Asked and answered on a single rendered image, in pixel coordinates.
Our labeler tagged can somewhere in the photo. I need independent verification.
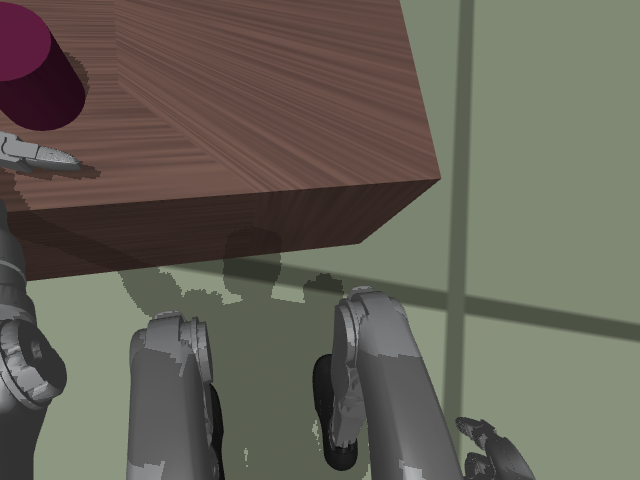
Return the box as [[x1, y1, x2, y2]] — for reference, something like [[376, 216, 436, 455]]
[[0, 2, 86, 131]]

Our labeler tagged right robot foot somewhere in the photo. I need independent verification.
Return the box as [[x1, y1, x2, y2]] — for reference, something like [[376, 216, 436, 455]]
[[313, 354, 358, 471]]

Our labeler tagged left robot hand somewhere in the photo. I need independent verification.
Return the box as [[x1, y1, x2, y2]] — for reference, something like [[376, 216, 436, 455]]
[[0, 131, 81, 173]]

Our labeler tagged left robot arm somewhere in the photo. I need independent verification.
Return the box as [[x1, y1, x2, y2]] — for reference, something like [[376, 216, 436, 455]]
[[0, 198, 67, 480]]

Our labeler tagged right robot hand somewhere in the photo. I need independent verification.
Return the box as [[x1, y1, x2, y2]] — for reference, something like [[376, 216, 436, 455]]
[[455, 417, 536, 480]]

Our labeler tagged left robot foot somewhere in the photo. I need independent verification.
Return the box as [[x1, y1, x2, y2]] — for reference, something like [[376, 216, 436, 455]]
[[209, 383, 225, 480]]

